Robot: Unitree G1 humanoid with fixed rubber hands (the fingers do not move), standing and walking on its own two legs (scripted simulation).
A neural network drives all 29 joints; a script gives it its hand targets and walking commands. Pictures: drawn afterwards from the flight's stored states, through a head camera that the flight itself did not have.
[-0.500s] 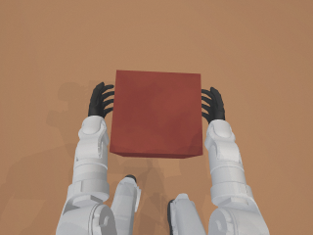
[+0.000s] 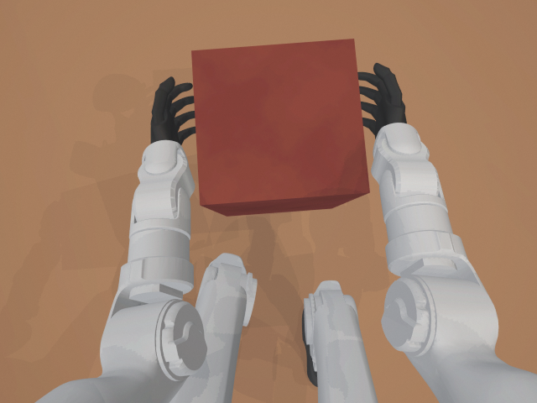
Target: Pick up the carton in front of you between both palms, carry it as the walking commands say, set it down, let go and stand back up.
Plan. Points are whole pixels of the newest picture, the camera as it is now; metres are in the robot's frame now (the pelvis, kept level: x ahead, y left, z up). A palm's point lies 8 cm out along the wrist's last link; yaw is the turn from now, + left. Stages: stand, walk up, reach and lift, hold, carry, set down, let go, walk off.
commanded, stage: set down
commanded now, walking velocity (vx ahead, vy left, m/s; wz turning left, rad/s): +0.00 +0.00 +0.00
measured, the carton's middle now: (276, 146) +0.48 +0.07 -0.19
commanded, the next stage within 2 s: none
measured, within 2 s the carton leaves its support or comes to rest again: rests again in 1.70 s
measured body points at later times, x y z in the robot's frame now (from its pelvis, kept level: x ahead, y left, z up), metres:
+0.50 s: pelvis -0.02 -0.02 -0.10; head +0.35 +0.01 +0.16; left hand +0.46 +0.23 -0.26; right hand +0.57 -0.05 -0.26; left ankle +0.13 +0.14 -0.49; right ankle +0.06 -0.13 -0.49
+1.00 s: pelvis -0.01 -0.02 -0.12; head +0.36 -0.02 +0.13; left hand +0.47 +0.24 -0.29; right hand +0.57 -0.05 -0.31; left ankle +0.13 +0.14 -0.49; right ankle +0.06 -0.13 -0.49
